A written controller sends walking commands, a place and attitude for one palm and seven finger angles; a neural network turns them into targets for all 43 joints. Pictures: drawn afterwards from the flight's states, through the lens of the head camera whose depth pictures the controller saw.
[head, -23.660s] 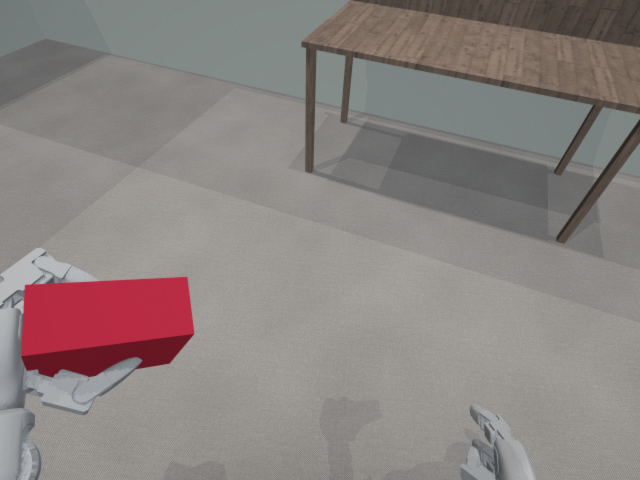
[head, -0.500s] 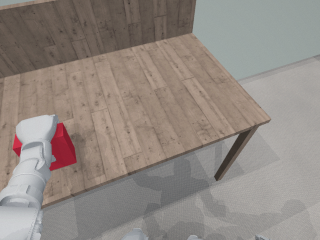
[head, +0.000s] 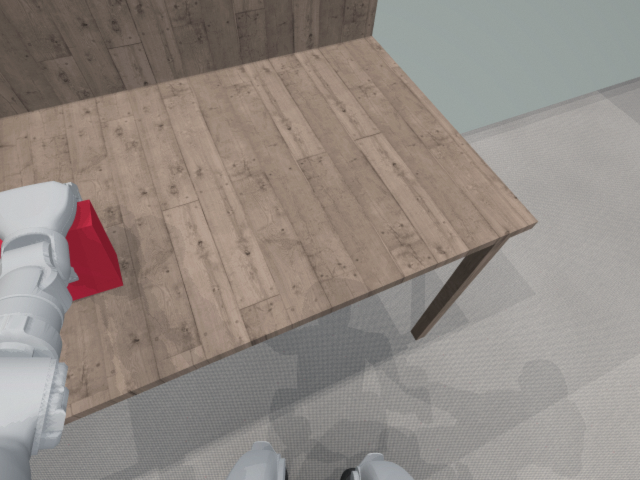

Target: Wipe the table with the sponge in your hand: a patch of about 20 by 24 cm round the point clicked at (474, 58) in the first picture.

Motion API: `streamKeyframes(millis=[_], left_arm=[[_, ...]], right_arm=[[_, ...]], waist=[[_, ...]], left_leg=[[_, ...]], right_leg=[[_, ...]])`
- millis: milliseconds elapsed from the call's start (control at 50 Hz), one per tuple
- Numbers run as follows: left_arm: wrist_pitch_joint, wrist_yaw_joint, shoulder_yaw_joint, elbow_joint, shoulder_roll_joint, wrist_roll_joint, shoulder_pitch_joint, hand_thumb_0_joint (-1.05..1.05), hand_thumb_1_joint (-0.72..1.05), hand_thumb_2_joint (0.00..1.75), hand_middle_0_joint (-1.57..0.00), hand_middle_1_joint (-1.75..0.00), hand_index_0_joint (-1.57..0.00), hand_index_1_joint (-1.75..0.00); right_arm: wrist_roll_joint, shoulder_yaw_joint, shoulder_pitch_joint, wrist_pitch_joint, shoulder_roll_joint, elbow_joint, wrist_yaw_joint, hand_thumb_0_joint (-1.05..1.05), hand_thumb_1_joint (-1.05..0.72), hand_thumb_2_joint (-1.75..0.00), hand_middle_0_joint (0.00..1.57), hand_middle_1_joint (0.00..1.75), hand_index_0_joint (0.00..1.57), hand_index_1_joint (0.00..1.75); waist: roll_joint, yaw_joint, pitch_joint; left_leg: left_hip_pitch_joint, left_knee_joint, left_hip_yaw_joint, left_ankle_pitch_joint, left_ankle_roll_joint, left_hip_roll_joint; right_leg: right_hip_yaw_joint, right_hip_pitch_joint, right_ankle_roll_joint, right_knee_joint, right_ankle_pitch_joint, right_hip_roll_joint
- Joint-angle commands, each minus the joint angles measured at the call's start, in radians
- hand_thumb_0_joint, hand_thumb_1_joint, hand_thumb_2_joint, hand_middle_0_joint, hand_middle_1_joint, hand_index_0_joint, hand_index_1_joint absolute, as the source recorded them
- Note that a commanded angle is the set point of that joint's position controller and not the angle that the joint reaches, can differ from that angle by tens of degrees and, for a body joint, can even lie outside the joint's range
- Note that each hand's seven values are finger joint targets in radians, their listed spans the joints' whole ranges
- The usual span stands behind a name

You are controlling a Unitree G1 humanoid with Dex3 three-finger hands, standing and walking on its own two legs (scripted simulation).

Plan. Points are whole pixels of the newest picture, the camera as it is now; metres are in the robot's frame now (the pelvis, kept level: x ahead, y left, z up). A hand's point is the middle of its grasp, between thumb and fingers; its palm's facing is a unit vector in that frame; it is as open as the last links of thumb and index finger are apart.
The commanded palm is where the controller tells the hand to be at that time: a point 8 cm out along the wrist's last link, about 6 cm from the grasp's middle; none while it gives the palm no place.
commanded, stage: wipe forward along the first lane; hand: left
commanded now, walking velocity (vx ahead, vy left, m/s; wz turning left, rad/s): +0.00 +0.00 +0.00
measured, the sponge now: (66, 266) +0.40 +0.36 -0.03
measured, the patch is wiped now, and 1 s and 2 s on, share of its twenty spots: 0.45 0.50 0.60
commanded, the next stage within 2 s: slide across to the middle lane in 0.34 s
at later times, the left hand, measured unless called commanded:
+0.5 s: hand (46, 213) +0.45 +0.38 +0.01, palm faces -0.18 +0.01 -0.98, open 9.9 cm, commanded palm +0.45 +0.35 +0.06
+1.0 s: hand (87, 195) +0.48 +0.33 +0.02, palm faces -0.16 -0.01 -0.99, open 9.9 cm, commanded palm +0.47 +0.30 +0.07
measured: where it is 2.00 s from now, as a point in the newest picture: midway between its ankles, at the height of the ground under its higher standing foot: outside the picture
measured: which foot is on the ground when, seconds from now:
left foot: down 0.00-1.00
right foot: down 0.00-1.00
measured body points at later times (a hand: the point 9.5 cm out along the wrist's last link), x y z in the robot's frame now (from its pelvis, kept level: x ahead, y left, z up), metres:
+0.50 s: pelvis +0.01 +0.02 +0.00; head +0.12 +0.05 +0.43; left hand +0.46 +0.38 +0.06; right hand +0.06 -0.26 -0.12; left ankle +0.05 +0.10 -0.69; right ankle +0.03 -0.11 -0.69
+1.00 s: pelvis +0.04 +0.02 +0.02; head +0.13 +0.04 +0.46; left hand +0.48 +0.33 +0.07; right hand +0.09 -0.24 -0.11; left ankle +0.05 +0.10 -0.69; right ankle +0.03 -0.11 -0.69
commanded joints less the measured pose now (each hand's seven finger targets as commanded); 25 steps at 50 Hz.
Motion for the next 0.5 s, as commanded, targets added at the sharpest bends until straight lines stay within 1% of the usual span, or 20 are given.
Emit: streamKeyframes(millis=[0, 20, 80, 100, 120, 140, 160, 180, 200, 220, 240, 300, 320, 340, 360, 400, 420, 440, 460, 480], left_arm=[[0.018, 0.030, -0.006, -0.075, 0.207, 0.023, -0.269, 0.00, 0.10, 1.30, -1.20, -1.60, -1.20, -1.60], [0.015, 0.031, 0.041, -0.071, 0.243, 0.014, -0.257, 0.00, 0.10, 1.30, -1.20, -1.60, -1.20, -1.60], [0.014, 0.029, 0.025, -0.056, 0.250, 0.024, -0.282, 0.00, 0.10, 1.30, -1.20, -1.60, -1.20, -1.60], [0.016, 0.029, 0.012, -0.051, 0.235, 0.029, -0.284, 0.00, 0.10, 1.30, -1.20, -1.60, -1.20, -1.60], [0.014, 0.029, 0.032, -0.052, 0.245, 0.027, -0.286, 0.00, 0.10, 1.30, -1.20, -1.60, -1.20, -1.60], [0.016, 0.029, 0.020, -0.049, 0.247, 0.032, -0.297, 0.00, 0.10, 1.30, -1.20, -1.60, -1.20, -1.60], [0.015, 0.028, -0.006, -0.051, 0.214, 0.036, -0.310, 0.00, 0.10, 1.30, -1.20, -1.60, -1.20, -1.60], [0.018, 0.028, 0.012, -0.039, 0.226, 0.034, -0.288, 0.00, 0.10, 1.30, -1.20, -1.60, -1.20, -1.60], [0.018, 0.030, 0.023, -0.042, 0.246, 0.033, -0.297, 0.00, 0.10, 1.30, -1.20, -1.60, -1.20, -1.60], [0.015, 0.028, 0.040, -0.045, 0.266, 0.030, -0.326, 0.00, 0.10, 1.30, -1.20, -1.60, -1.20, -1.60], [0.014, 0.027, 0.034, -0.040, 0.273, 0.035, -0.338, 0.00, 0.10, 1.30, -1.20, -1.60, -1.20, -1.60], [0.017, 0.026, 0.023, -0.014, 0.276, 0.047, -0.359, 0.00, 0.10, 1.30, -1.20, -1.60, -1.20, -1.60], [0.016, 0.024, 0.051, -0.017, 0.305, 0.041, -0.369, 0.00, 0.10, 1.30, -1.20, -1.60, -1.20, -1.60], [0.014, 0.021, 0.042, -0.023, 0.311, 0.047, -0.381, 0.00, 0.10, 1.30, -1.20, -1.60, -1.20, -1.60], [0.016, 0.017, 0.028, -0.015, 0.292, 0.050, -0.369, 0.00, 0.10, 1.30, -1.20, -1.60, -1.20, -1.60], [0.021, 0.011, 0.032, -0.001, 0.309, 0.055, -0.376, 0.00, 0.10, 1.30, -1.20, -1.60, -1.20, -1.60], [0.019, 0.006, 0.053, -0.006, 0.318, 0.048, -0.371, 0.00, 0.10, 1.30, -1.20, -1.60, -1.20, -1.60], [0.014, 0.002, 0.015, -0.043, 0.285, 0.045, -0.399, 0.00, 0.10, 1.30, -1.20, -1.60, -1.20, -1.60], [0.014, -0.003, 0.001, -0.042, 0.262, 0.044, -0.386, 0.00, 0.10, 1.30, -1.20, -1.60, -1.20, -1.60], [0.016, -0.005, -0.003, -0.043, 0.260, 0.043, -0.391, 0.00, 0.10, 1.30, -1.20, -1.60, -1.20, -1.60]], right_arm=[[-0.001, -0.053, 0.076, -0.016, -0.168, -0.069, -0.011, 0.00, -0.90, -0.90, 0.20, 0.30, 0.20, 0.30], [-0.004, -0.055, 0.079, -0.014, -0.173, -0.060, -0.010, 0.00, -0.90, -0.90, 0.20, 0.30, 0.20, 0.30], [-0.006, -0.054, 0.094, -0.008, -0.176, -0.060, -0.008, 0.00, -0.90, -0.90, 0.20, 0.30, 0.20, 0.30], [-0.006, -0.054, 0.095, -0.007, -0.176, -0.059, -0.006, 0.00, -0.90, -0.90, 0.20, 0.30, 0.20, 0.30], [-0.007, -0.056, 0.093, -0.005, -0.177, -0.054, -0.005, 0.00, -0.90, -0.90, 0.20, 0.30, 0.20, 0.30], [-0.009, -0.055, 0.103, -0.002, -0.179, -0.055, -0.005, 0.00, -0.90, -0.90, 0.20, 0.30, 0.20, 0.30], [-0.010, -0.057, 0.105, -0.002, -0.175, -0.057, -0.003, 0.00, -0.90, -0.90, 0.20, 0.30, 0.20, 0.30], [-0.010, -0.058, 0.106, 0.000, -0.177, -0.056, 0.000, 0.00, -0.90, -0.90, 0.20, 0.30, 0.20, 0.30], [-0.010, -0.056, 0.107, 0.001, -0.179, -0.057, -0.001, 0.00, -0.90, -0.90, 0.20, 0.30, 0.20, 0.30], [-0.011, -0.055, 0.106, 0.003, -0.182, -0.049, -0.002, 0.00, -0.90, -0.90, 0.20, 0.30, 0.20, 0.30], [-0.013, -0.056, 0.118, 0.005, -0.185, -0.052, -0.003, 0.00, -0.90, -0.90, 0.20, 0.30, 0.20, 0.30], [-0.014, -0.052, 0.120, 0.006, -0.187, -0.053, -0.001, 0.00, -0.90, -0.90, 0.20, 0.30, 0.20, 0.30], [-0.015, -0.051, 0.120, 0.007, -0.191, -0.046, 0.000, 0.00, -0.90, -0.90, 0.20, 0.30, 0.20, 0.30], [-0.016, -0.053, 0.133, 0.007, -0.192, -0.051, 0.000, 0.00, -0.90, -0.90, 0.20, 0.30, 0.20, 0.30], [-0.017, -0.055, 0.137, 0.007, -0.189, -0.052, 0.002, 0.00, -0.90, -0.90, 0.20, 0.30, 0.20, 0.30], [-0.017, -0.050, 0.139, 0.012, -0.192, -0.054, 0.002, 0.00, -0.90, -0.90, 0.20, 0.30, 0.20, 0.30], [-0.018, -0.052, 0.139, 0.012, -0.194, -0.049, 0.003, 0.00, -0.90, -0.90, 0.20, 0.30, 0.20, 0.30], [-0.018, -0.055, 0.146, 0.011, -0.188, -0.056, 0.003, 0.00, -0.90, -0.90, 0.20, 0.30, 0.20, 0.30], [-0.018, -0.057, 0.148, 0.011, -0.184, -0.057, 0.005, 0.00, -0.90, -0.90, 0.20, 0.30, 0.20, 0.30], [-0.016, -0.055, 0.147, 0.012, -0.183, -0.056, 0.004, 0.00, -0.90, -0.90, 0.20, 0.30, 0.20, 0.30]], waist=[[-0.018, -0.040, -0.270], [-0.013, -0.023, -0.286], [-0.034, -0.039, -0.280], [-0.025, -0.041, -0.279], [-0.011, -0.033, -0.284], [0.000, -0.037, -0.285], [-0.007, -0.047, -0.279], [-0.003, -0.037, -0.285], [-0.015, -0.041, -0.290], [0.004, -0.042, -0.289], [-0.014, -0.047, -0.294], [-0.021, -0.058, -0.272], [0.009, -0.046, -0.282], [0.018, -0.051, -0.303], [0.022, -0.053, -0.310], [0.008, -0.057, -0.306], [0.034, -0.044, -0.320], [0.053, -0.056, -0.335], [0.050, -0.055, -0.345], [0.049, -0.058, -0.331]], left_leg=[[0.238, -0.104, -0.024, 0.022, 0.032, -0.008], [0.243, -0.104, -0.029, 0.042, 0.032, -0.006], [0.238, -0.101, -0.029, 0.055, 0.031, -0.004], [0.242, -0.102, -0.031, 0.056, 0.030, -0.005], [0.261, -0.105, -0.037, 0.074, 0.028, -0.002], [0.267, -0.104, -0.039, 0.078, 0.027, -0.001], [0.277, -0.104, -0.043, 0.085, 0.026, 0.001], [0.280, -0.105, -0.042, 0.080, 0.025, 0.000], [0.274, -0.103, -0.041, 0.078, 0.027, 0.000], [0.280, -0.105, -0.044, 0.088, 0.025, 0.004], [0.273, -0.102, -0.047, 0.081, 0.026, 0.001], [0.257, -0.103, -0.045, 0.062, 0.026, 0.001], [0.268, -0.105, -0.048, 0.074, 0.025, 0.004], [0.280, -0.097, -0.048, 0.096, 0.025, 0.002], [0.291, -0.095, -0.046, 0.110, 0.024, 0.002], [0.282, -0.096, -0.050, 0.100, 0.023, 0.003], [0.305, -0.099, -0.055, 0.125, 0.019, 0.006], [0.335, -0.098, -0.053, 0.140, 0.018, 0.007], [0.344, -0.101, -0.054, 0.130, 0.017, 0.006], [0.346, -0.106, -0.056, 0.126, 0.016, 0.010]], right_leg=[[0.049, 0.086, -0.023, -0.140, 0.039, -0.006], [0.049, 0.094, -0.025, -0.137, 0.051, -0.005], [0.041, 0.089, -0.023, -0.133, 0.062, -0.003], [0.039, 0.078, -0.024, -0.132, 0.059, -0.003], [0.039, 0.070, -0.028, -0.130, 0.065, -0.002], [0.033, 0.061, -0.028, -0.125, 0.063, 0.000], [0.027, 0.046, -0.028, -0.124, 0.066, 0.001], [0.027, 0.046, -0.028, -0.126, 0.057, 0.001], [0.031, 0.053, -0.027, -0.128, 0.059, 0.003], [0.032, 0.046, -0.029, -0.125, 0.065, 0.001], [0.027, 0.043, -0.027, -0.121, 0.056, 0.002], [0.027, 0.032, -0.027, -0.125, 0.045, 0.003], [0.030, 0.031, -0.030, -0.120, 0.050, 0.002], [0.028, 0.032, -0.031, -0.117, 0.063, 0.003], [0.025, 0.030, -0.030, -0.117, 0.071, 0.004], [0.024, 0.028, -0.029, -0.117, 0.061, 0.006], [0.024, 0.025, -0.032, -0.112, 0.070, 0.005], [0.021, 0.021, -0.031, -0.118, 0.078, 0.007], [0.022, 0.026, -0.030, -0.126, 0.068, 0.009], [0.021, 0.024, -0.031, -0.129, 0.066, 0.009]])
